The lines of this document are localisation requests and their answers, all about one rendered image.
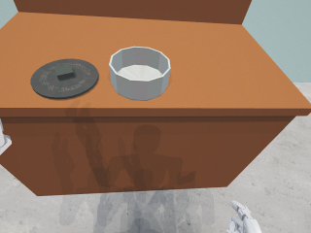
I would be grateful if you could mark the table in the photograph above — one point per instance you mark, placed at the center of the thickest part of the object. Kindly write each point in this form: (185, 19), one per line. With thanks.
(225, 102)

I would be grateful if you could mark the pot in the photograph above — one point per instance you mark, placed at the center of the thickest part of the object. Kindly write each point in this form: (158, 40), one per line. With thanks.
(139, 73)

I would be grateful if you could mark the lid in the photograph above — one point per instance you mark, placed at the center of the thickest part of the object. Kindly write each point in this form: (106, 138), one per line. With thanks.
(46, 83)

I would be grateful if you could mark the robot right hand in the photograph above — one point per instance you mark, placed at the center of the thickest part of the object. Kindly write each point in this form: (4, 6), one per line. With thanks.
(249, 224)

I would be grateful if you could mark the robot left hand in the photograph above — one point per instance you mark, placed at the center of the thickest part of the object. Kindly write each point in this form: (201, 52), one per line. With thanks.
(4, 141)

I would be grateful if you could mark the knob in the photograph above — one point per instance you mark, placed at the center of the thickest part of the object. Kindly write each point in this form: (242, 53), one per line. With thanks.
(64, 71)

